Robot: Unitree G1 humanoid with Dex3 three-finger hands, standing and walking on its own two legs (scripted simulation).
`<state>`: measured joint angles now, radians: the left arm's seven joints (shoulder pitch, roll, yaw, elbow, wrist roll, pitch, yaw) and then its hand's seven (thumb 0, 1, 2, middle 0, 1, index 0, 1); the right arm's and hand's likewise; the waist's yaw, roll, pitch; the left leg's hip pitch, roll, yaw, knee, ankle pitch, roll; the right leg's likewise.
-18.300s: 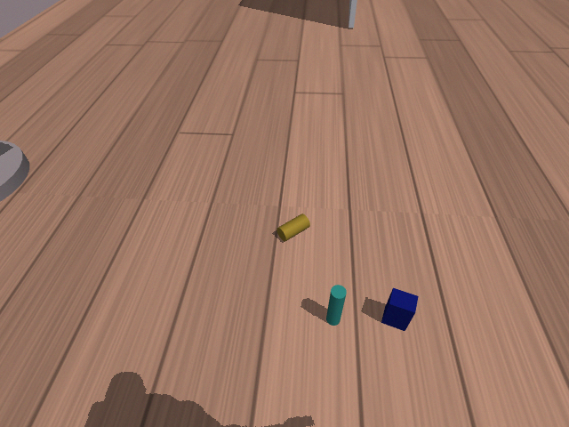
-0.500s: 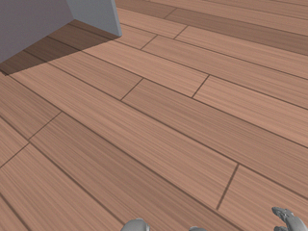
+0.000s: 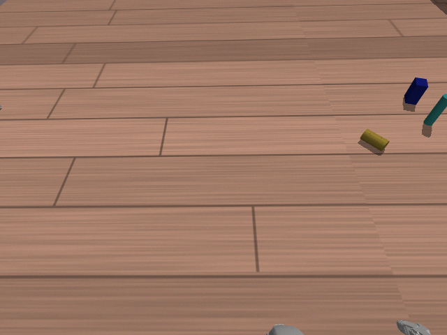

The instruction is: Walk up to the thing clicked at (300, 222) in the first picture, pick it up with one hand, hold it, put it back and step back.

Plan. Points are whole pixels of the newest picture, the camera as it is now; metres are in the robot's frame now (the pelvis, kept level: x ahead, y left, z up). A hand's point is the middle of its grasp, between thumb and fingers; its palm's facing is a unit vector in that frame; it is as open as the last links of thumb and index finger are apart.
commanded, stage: walk up
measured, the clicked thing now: (374, 139) +1.19 -0.94 -0.74
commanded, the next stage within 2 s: stand in 1.92 s
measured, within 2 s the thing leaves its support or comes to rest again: neither
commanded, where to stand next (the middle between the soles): +0.09 -0.03 m, yaw -52 degrees
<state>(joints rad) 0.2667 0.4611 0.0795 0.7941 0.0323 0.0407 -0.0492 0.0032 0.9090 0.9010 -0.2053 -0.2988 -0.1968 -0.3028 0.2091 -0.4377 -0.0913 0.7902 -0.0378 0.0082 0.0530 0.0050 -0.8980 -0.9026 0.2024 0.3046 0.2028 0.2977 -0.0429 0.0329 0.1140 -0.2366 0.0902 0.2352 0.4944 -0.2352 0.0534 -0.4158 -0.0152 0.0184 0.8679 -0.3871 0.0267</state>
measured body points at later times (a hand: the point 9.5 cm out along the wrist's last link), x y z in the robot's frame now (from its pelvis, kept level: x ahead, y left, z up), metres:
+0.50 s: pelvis +0.05 +0.01 -0.04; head +0.08 +0.00 +0.41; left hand +0.29 +0.25 -0.14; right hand +0.01 -0.32 -0.14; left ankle +0.15 +0.10 -0.74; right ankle +0.00 -0.13 -0.72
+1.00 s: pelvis +0.05 +0.01 -0.04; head +0.07 -0.03 +0.41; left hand +0.33 +0.19 -0.13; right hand -0.10 -0.30 -0.15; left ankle +0.15 +0.10 -0.71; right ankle -0.01 -0.10 -0.74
